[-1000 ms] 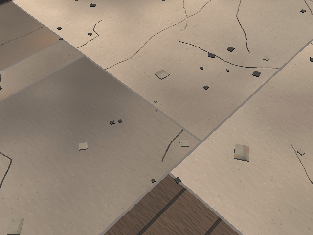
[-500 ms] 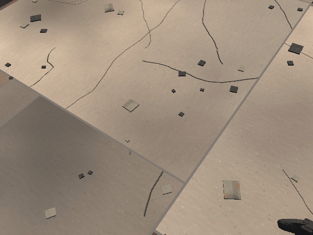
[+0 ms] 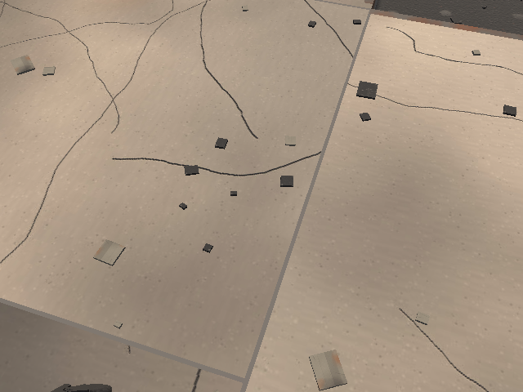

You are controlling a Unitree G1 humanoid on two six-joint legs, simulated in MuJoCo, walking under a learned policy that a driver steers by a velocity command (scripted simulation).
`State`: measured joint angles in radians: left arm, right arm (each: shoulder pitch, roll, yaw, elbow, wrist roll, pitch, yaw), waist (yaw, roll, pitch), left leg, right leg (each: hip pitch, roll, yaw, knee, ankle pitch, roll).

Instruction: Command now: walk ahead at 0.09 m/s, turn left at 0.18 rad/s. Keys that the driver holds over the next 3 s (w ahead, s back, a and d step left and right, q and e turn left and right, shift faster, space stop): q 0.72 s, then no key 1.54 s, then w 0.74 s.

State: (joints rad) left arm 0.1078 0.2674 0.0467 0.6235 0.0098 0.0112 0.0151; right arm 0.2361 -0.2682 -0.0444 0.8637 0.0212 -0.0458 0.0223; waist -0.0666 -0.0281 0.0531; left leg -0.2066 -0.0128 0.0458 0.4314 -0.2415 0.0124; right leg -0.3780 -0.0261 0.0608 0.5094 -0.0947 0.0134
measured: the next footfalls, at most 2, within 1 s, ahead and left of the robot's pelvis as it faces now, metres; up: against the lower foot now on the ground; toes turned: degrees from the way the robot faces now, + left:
left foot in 0.34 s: +0.05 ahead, +0.13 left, +0.00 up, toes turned +13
right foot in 0.84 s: +0.14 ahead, -0.07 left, +0.00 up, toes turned +32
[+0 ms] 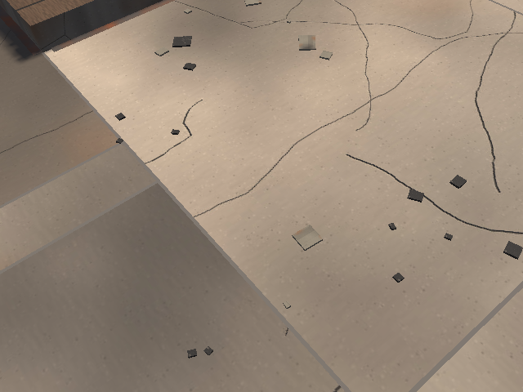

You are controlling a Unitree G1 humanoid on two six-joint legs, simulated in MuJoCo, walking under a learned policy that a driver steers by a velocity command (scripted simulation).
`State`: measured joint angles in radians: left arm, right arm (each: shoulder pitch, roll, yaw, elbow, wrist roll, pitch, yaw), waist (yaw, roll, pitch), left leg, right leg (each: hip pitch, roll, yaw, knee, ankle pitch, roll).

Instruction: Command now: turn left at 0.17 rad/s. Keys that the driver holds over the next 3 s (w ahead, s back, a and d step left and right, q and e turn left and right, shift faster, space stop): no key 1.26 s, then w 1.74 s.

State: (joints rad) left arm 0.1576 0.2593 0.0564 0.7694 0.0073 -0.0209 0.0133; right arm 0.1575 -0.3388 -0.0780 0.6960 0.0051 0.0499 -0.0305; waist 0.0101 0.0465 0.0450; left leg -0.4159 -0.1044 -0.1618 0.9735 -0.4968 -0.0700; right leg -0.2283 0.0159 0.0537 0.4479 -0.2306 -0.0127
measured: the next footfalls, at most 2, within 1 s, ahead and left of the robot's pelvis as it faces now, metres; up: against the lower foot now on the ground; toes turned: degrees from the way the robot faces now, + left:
left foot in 0.16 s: +0.02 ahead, +0.15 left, +0.00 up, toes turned -4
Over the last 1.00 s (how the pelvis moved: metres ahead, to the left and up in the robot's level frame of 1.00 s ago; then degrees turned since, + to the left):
0.04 0.01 0.00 29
